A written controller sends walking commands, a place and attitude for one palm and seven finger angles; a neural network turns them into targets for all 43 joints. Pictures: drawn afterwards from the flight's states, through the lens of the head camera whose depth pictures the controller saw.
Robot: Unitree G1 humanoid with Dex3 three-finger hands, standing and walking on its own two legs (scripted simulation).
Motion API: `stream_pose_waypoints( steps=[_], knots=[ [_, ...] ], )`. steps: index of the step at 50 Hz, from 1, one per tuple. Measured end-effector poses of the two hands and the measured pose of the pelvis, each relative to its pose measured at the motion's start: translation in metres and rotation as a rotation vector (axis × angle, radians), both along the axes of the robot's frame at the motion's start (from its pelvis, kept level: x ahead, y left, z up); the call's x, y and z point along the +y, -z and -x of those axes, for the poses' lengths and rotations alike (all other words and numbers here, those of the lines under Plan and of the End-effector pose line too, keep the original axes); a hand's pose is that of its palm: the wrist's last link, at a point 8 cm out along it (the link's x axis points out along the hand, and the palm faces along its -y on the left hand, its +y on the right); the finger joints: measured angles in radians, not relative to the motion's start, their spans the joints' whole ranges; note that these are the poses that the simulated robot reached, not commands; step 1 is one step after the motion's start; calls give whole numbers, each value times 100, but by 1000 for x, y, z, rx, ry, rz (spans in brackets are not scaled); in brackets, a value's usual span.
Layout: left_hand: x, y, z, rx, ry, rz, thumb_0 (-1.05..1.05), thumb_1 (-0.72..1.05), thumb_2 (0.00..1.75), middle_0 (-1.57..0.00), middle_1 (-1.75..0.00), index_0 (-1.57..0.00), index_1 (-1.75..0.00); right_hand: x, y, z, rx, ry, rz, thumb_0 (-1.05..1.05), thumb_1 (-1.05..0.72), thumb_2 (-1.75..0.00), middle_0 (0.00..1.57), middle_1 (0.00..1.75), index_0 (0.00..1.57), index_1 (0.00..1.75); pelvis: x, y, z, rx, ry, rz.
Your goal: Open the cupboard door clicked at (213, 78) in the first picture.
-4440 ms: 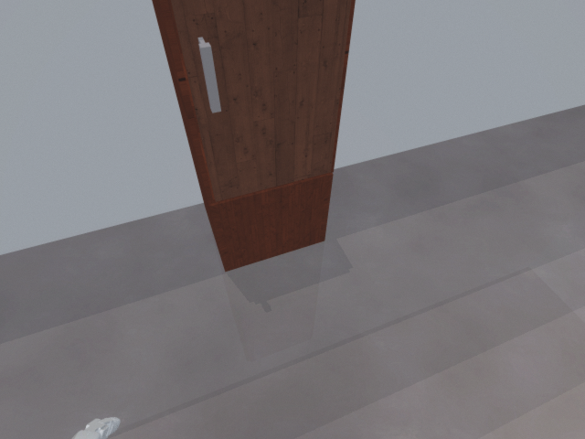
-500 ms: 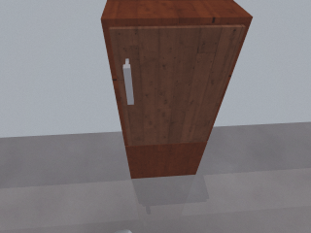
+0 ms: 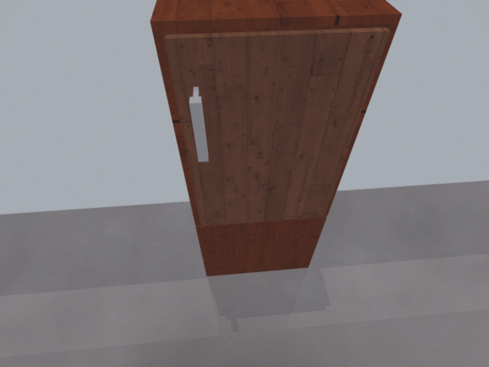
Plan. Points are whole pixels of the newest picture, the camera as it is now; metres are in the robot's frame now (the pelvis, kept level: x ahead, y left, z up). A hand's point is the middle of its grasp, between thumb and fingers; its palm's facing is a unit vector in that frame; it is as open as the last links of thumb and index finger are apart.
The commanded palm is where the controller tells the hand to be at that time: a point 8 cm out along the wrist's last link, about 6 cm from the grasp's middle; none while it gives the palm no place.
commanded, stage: come to a stop and stand still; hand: left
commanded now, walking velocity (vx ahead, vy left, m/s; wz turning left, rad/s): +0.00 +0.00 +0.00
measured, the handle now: (199, 125) +0.55 +0.13 +0.09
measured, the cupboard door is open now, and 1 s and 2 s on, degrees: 0 0 0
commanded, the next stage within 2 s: look again from close up in 0.82 s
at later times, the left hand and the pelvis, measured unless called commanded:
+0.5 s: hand out of the picture +0.04 +0.24 -0.16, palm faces +0.00 -0.97 -0.23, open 7.3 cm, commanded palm none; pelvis +0.00 +0.06 +0.00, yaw -2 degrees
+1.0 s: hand out of the picture -0.02 +0.23 -0.17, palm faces +0.00 -0.99 -0.12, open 7.4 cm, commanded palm none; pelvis +0.02 +0.08 +0.01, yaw -2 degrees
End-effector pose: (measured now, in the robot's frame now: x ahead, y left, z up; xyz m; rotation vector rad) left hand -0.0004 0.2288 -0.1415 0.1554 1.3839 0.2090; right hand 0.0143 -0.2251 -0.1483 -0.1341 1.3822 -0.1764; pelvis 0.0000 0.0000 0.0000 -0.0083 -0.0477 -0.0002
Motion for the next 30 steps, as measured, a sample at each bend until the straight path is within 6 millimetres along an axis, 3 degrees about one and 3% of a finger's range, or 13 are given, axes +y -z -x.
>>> stream_pose_waypoints(
  steps=[6,11,17,24,30],
  knots=[
    [9,-3,-22,-49,29,10,1,91,90,-20,-30,-20,-29,20,-6,46,95,25,-28,0,-91,-90,20,30,20,30,7,-5,-2,1,8,-5],
    [8,-5,-26,-59,64,12,1,92,90,-20,-30,-20,-29,40,-7,65,127,40,-60,0,-91,-90,20,30,20,30,16,-7,0,20,20,4],
    [26,-3,-25,-66,102,11,1,93,89,-20,-30,-20,-30,63,5,63,48,75,-78,0,-91,-90,20,30,20,30,37,1,1,13,25,30],
    [53,-9,-35,-122,85,-3,1,92,89,-20,-30,-20,-30,96,6,45,-21,39,-105,0,-91,-90,20,30,20,30,60,-1,0,12,30,6],
    [64,-9,-22,-93,69,8,1,92,90,-20,-30,-20,-29,97,0,41,-4,17,-73,3,-92,-90,20,30,20,30,72,-4,0,32,32,-3]
  ],
)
